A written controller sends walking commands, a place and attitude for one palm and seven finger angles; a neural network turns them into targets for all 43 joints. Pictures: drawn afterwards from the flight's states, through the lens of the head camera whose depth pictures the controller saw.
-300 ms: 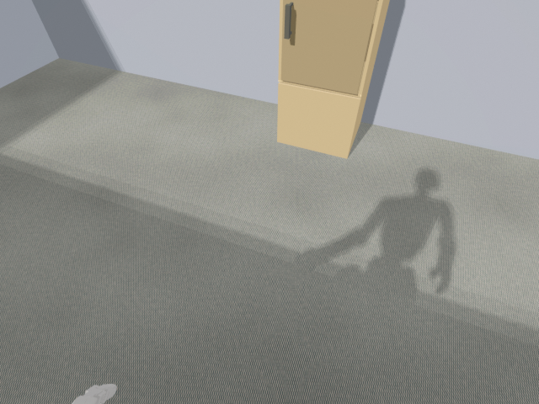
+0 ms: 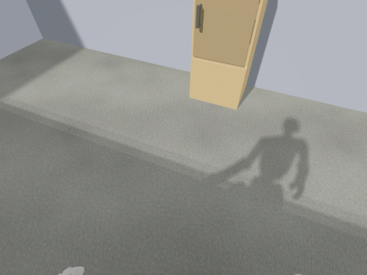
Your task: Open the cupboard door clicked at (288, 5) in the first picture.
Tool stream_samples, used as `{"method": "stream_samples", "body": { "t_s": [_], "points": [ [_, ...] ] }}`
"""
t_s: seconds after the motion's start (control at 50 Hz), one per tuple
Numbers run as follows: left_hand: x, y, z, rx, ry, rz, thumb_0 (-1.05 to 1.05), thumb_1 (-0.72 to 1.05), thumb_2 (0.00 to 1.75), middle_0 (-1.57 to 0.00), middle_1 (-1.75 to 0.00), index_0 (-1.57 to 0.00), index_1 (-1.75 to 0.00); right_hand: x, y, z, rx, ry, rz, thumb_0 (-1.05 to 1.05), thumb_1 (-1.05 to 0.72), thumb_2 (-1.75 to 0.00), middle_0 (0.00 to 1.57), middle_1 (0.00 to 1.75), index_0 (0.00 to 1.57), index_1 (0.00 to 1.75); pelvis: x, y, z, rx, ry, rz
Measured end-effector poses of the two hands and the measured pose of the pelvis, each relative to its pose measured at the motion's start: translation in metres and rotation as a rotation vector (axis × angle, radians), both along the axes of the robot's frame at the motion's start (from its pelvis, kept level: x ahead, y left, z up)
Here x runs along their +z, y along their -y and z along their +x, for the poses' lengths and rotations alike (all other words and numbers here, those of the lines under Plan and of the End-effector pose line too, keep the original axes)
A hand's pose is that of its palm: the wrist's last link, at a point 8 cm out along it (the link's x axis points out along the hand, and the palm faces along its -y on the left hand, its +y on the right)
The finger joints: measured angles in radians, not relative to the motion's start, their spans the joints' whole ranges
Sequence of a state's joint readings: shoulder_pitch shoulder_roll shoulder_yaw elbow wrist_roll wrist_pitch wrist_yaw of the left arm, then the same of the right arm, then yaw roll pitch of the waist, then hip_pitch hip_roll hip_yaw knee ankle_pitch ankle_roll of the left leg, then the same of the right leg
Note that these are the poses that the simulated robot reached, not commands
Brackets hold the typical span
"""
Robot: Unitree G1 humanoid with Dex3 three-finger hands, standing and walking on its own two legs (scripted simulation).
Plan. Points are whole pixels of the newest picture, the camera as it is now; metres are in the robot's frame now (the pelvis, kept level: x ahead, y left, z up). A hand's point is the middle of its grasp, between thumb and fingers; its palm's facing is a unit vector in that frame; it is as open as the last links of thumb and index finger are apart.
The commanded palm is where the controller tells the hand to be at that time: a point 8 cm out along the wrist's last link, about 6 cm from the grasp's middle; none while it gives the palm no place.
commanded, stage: stand and wait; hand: left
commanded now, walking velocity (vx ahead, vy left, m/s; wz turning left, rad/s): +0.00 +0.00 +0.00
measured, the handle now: (199, 16) +1.65 -0.01 -0.05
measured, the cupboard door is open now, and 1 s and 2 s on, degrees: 0 0 0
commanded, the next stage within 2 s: look at it before walking up in 0.52 s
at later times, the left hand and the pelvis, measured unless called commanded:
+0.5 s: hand out of the picture +0.06 +0.25 -0.15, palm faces -0.02 -0.94 -0.33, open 7.4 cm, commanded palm none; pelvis -0.02 +0.00 +0.00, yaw +0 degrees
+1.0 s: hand out of the picture +0.05 +0.26 -0.15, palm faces -0.04 -0.94 -0.33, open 7.4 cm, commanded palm none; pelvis -0.02 +0.01 +0.01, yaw +0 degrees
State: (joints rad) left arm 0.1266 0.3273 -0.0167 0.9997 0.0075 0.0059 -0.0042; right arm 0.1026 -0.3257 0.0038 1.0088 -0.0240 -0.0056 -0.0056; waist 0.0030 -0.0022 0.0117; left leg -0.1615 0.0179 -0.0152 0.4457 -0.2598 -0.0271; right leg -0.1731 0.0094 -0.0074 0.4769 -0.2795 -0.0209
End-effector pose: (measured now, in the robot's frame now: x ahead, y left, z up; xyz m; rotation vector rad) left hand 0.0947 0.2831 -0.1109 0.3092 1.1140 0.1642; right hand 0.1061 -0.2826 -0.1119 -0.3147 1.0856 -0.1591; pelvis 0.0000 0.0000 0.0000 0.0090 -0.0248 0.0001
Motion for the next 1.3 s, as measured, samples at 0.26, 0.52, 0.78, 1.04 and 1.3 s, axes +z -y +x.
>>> {"method": "stream_samples", "body": {
  "t_s": [0.26,0.52,0.78,1.04,1.3],
  "points": [
    [-0.004,-0.010,-0.039,0.035,-0.094,0.012,0.01,0.91,0.89,-0.20,-0.30,-0.21,-0.30,-0.004,0.009,-0.040,-0.037,-0.101,-0.018,0.00,-0.91,-0.90,0.20,0.30,0.20,0.30,0.003,-0.001,-0.008,-0.001,0.010,-0.004],
    [-0.003,-0.013,-0.044,0.029,-0.083,0.010,0.01,0.91,0.89,-0.20,-0.30,-0.20,-0.30,-0.003,0.006,-0.057,-0.048,-0.113,-0.014,0.00,-0.91,-0.90,0.20,0.30,0.20,0.30,0.005,-0.004,-0.019,-0.002,0.018,-0.006],
    [-0.004,-0.015,-0.049,0.024,-0.095,0.003,0.01,0.91,0.89,-0.20,-0.30,-0.20,-0.30,-0.003,0.001,-0.067,-0.052,-0.130,-0.010,0.00,-0.91,-0.90,0.20,0.30,0.20,0.30,0.005,-0.008,-0.023,-0.003,0.012,-0.006],
    [-0.005,-0.018,-0.052,0.027,-0.113,0.005,0.01,0.91,0.89,-0.20,-0.30,-0.20,-0.30,-0.003,-0.001,-0.063,-0.054,-0.132,-0.011,0.00,-0.91,-0.90,0.20,0.30,0.20,0.30,0.006,-0.010,-0.020,-0.004,0.010,-0.006],
    [-0.003,-0.017,-0.047,0.029,-0.109,0.012,0.01,0.91,0.89,-0.20,-0.30,-0.20,-0.30,-0.003,-0.001,-0.052,-0.046,-0.121,-0.009,0.00,-0.91,-0.90,0.20,0.30,0.20,0.30,0.006,-0.010,-0.015,-0.005,0.006,-0.006]
  ]
}}
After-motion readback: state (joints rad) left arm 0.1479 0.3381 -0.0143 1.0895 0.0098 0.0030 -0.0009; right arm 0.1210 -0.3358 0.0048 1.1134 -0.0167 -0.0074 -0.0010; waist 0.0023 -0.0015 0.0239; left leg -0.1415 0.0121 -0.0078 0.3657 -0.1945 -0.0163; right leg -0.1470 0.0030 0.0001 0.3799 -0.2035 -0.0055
